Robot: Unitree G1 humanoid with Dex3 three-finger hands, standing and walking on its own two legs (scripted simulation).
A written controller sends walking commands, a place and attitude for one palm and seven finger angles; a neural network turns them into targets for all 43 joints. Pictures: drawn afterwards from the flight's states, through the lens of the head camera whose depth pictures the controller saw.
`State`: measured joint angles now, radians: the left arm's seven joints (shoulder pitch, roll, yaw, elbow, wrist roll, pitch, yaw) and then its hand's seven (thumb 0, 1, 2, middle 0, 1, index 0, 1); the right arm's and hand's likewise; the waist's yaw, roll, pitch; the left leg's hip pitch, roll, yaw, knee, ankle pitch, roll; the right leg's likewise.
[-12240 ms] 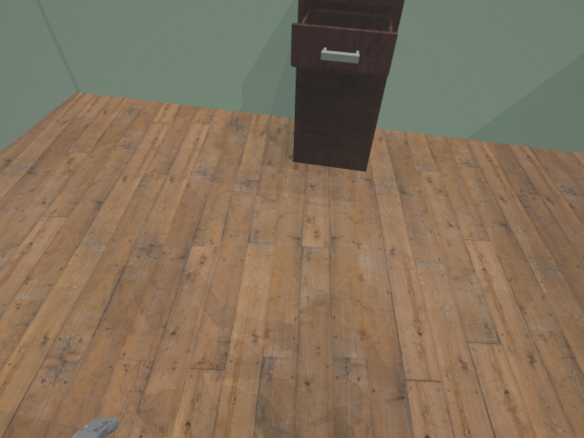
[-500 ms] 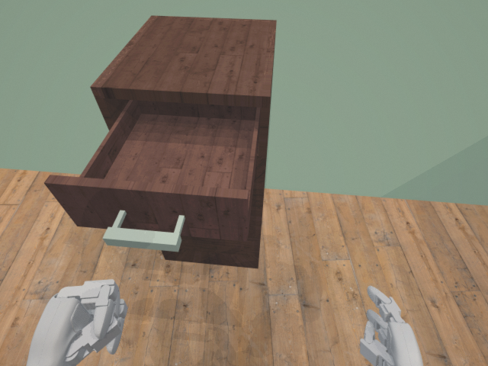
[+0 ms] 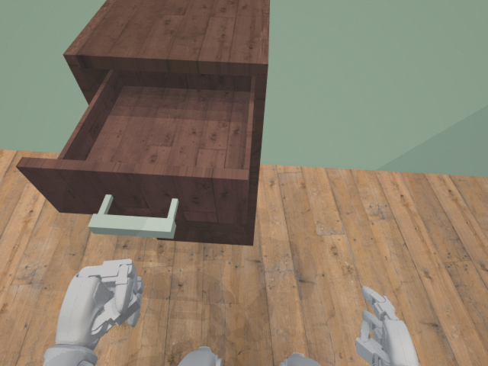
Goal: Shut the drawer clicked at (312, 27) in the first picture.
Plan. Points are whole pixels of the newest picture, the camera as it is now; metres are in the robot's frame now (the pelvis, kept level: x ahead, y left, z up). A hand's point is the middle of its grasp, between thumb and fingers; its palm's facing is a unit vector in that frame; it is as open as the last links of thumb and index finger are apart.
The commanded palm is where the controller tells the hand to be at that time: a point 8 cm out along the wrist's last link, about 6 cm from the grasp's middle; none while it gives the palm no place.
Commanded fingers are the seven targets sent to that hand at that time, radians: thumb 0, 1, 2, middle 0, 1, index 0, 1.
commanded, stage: bring the fist close to the handle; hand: left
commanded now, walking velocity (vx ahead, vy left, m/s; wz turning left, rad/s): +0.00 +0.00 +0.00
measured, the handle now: (137, 214) +0.35 +0.20 +0.04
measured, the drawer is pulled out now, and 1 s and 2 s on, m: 0.26 0.26 0.16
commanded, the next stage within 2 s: push the drawer shut in 0.60 s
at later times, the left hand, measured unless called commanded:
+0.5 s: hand (138, 290) +0.23 +0.17 +0.03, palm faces +0.00 -1.00 -0.05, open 3.2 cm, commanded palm +0.20 +0.23 +0.04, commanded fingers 0.00 0.90 0.90 -1.40 -1.60 -1.40 -1.60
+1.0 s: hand (140, 270) +0.25 +0.17 +0.04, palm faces -0.02 -1.00 -0.05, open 3.3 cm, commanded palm +0.24 +0.23 +0.04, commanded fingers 0.00 0.90 0.90 -1.40 -1.60 -1.40 -1.60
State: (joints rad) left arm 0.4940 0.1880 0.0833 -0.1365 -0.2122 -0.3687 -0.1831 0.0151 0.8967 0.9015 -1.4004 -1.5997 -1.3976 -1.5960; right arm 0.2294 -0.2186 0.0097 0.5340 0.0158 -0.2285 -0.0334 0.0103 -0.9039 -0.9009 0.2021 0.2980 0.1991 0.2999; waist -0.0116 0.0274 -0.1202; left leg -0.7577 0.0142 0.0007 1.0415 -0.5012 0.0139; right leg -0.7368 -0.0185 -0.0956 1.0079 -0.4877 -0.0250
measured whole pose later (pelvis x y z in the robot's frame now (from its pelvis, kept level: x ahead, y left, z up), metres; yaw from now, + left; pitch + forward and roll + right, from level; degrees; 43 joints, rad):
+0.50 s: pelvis +0.00 +0.00 -0.01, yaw +0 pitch +16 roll -2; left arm 0.44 0.21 0.10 -0.09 -0.22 -0.36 -0.16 0.01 0.90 0.90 -1.40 -1.60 -1.40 -1.60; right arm 0.24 -0.23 0.01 0.49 0.02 -0.14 -0.03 0.01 -0.90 -0.90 0.20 0.30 0.20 0.30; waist -0.02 0.03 -0.16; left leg -0.85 0.02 0.00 1.11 -0.54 0.02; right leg -0.83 -0.01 -0.10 1.07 -0.52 -0.02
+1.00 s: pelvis +0.00 +0.00 -0.02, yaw +0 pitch +16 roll -2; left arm 0.30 0.23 0.12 -0.02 -0.23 -0.36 -0.18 0.02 0.90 0.90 -1.40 -1.60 -1.40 -1.60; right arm 0.24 -0.24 0.02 0.50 0.01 -0.14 -0.04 0.01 -0.90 -0.90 0.20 0.30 0.20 0.30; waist -0.03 0.03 -0.15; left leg -0.88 0.02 -0.01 1.14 -0.54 0.01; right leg -0.85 -0.01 -0.10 1.09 -0.52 -0.03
